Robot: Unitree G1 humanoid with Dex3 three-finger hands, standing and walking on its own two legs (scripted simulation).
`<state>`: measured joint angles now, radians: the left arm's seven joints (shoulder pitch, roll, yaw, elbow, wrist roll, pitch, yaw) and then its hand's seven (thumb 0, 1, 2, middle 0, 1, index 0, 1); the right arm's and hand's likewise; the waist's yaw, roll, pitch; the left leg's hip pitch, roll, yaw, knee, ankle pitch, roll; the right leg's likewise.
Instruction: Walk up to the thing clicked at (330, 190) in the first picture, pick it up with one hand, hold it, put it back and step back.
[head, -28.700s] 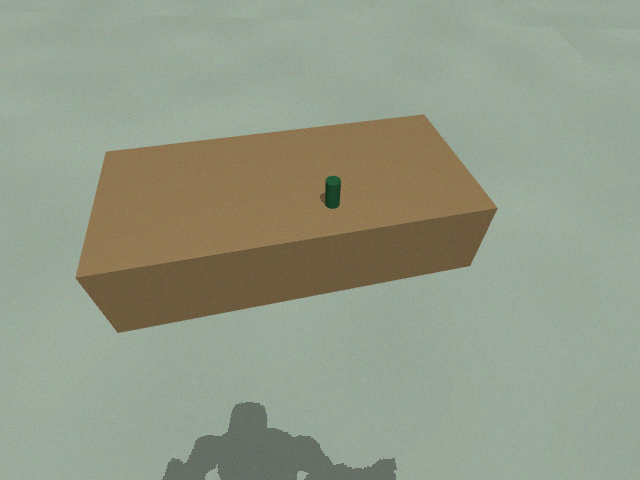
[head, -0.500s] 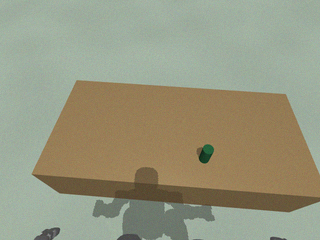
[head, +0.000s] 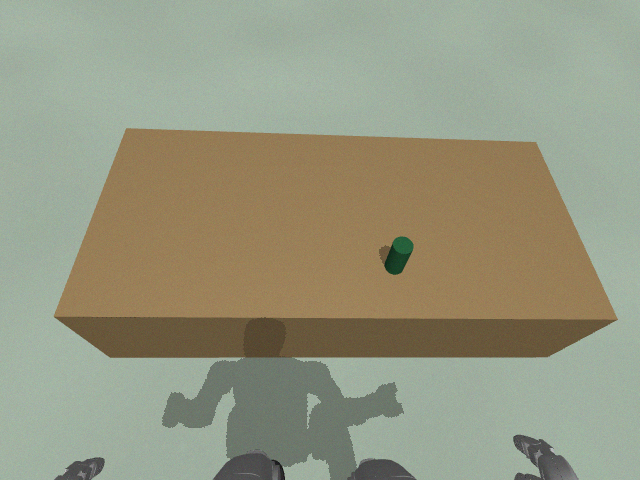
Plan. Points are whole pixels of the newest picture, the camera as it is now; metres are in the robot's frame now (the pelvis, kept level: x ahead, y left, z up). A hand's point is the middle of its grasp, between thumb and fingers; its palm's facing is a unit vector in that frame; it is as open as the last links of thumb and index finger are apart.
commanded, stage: step back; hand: right
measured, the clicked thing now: (398, 256) +0.63 -0.21 -0.38
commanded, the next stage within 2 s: none
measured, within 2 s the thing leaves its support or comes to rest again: neither
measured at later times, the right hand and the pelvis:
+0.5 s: hand out of the picture -0.03 -0.27 -0.14, palm faces -0.12 +0.90 -0.42, open 7.4 cm; pelvis -0.13 -0.01 +0.00, yaw +5 degrees
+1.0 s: hand out of the picture -0.16 -0.33 -0.15, palm faces -0.08 +0.92 -0.39, open 7.4 cm; pelvis -0.28 -0.06 +0.00, yaw +3 degrees
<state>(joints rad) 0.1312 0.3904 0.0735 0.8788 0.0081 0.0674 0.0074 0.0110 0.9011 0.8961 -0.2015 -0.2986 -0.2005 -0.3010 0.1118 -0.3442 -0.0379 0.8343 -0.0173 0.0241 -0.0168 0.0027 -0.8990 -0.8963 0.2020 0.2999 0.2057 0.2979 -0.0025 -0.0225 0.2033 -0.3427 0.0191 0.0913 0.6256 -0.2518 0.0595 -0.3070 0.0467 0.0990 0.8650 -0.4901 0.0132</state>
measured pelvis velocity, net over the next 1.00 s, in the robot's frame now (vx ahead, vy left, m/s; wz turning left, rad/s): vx -0.28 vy -0.06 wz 0.04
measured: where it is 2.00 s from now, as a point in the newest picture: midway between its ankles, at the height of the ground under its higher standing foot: outside the picture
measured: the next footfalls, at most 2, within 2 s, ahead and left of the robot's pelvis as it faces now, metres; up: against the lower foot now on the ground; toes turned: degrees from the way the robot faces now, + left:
right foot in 0.06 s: +0.00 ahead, -0.14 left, +0.00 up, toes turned +2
left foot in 0.40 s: -0.08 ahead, +0.11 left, +0.00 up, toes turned +3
